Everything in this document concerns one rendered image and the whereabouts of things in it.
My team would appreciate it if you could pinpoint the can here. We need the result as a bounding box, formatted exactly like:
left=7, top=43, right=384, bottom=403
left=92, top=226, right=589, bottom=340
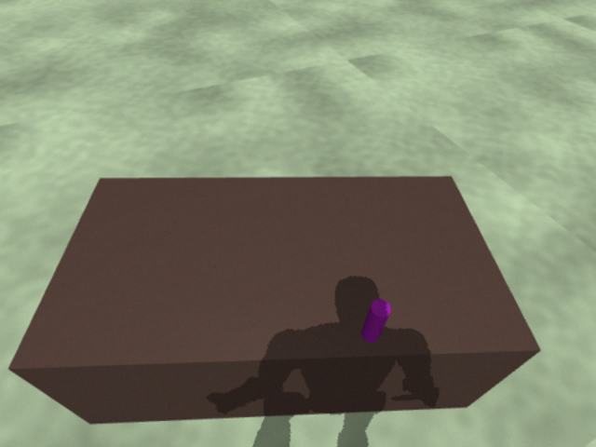
left=361, top=299, right=391, bottom=343

